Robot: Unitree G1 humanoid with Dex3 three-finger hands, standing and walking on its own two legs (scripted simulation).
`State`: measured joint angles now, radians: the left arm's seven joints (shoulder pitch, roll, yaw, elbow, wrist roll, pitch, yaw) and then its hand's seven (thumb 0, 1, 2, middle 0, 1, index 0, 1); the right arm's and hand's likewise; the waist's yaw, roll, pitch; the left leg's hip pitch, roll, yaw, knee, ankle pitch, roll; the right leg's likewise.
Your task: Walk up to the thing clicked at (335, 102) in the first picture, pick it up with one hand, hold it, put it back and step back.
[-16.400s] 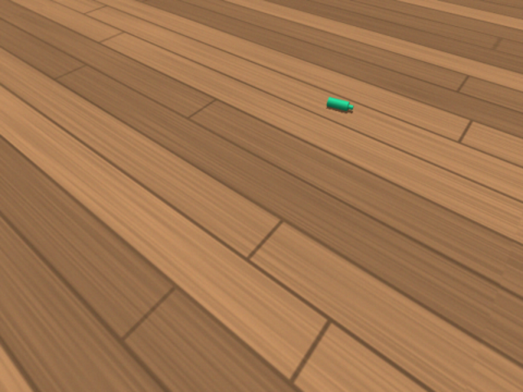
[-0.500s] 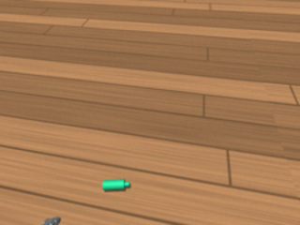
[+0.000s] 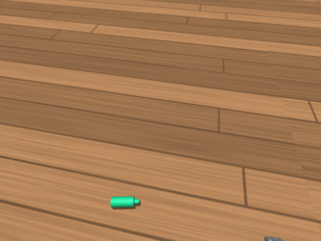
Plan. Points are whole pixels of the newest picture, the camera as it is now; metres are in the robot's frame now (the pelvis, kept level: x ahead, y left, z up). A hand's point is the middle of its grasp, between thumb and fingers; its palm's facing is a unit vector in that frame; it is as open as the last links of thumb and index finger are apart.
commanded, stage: stand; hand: left
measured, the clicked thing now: (125, 201) +0.45 +0.24 -0.75
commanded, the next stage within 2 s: none
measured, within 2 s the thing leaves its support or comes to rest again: neither
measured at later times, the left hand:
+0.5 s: hand out of the picture +0.06 +0.24 -0.16, palm faces -0.05 -0.94 -0.35, open 7.3 cm
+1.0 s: hand out of the picture +0.09 +0.23 -0.15, palm faces -0.05 -0.94 -0.34, open 7.3 cm
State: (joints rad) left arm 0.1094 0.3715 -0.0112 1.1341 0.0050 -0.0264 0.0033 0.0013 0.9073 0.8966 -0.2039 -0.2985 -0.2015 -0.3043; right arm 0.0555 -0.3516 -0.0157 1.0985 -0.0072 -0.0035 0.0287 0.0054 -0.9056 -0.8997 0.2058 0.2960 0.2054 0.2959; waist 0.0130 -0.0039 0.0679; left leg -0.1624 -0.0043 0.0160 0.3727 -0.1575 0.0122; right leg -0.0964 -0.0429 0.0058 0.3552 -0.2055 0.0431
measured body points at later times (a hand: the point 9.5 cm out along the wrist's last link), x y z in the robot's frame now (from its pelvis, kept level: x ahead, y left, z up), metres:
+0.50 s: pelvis +0.00 -0.01 +0.00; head +0.01 -0.01 +0.45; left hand +0.07 +0.29 -0.13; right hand +0.06 -0.31 -0.13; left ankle +0.03 +0.11 -0.75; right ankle -0.01 -0.15 -0.75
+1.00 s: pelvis +0.01 -0.02 +0.00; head +0.02 -0.02 +0.45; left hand +0.10 +0.28 -0.13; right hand +0.09 -0.32 -0.13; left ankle +0.03 +0.11 -0.75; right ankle -0.01 -0.15 -0.75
